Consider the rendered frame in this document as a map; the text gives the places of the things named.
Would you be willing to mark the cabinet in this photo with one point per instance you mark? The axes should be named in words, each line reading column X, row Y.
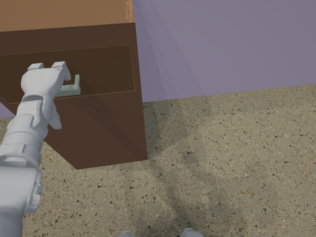
column 97, row 129

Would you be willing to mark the left robot hand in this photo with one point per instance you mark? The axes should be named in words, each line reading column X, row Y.
column 48, row 81

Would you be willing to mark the handle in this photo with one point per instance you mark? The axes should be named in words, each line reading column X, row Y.
column 73, row 89

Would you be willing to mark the robot shin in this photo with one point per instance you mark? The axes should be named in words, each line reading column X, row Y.
column 126, row 233
column 187, row 230

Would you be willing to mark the robot left shin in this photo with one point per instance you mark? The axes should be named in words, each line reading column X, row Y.
column 126, row 233

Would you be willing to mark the robot left forearm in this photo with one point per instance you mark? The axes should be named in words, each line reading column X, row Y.
column 23, row 140

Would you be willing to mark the robot left upper arm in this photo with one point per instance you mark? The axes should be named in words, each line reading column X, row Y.
column 20, row 191

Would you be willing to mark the robot right shin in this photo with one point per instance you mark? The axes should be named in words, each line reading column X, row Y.
column 187, row 230

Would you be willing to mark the drawer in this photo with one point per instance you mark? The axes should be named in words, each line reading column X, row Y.
column 102, row 69

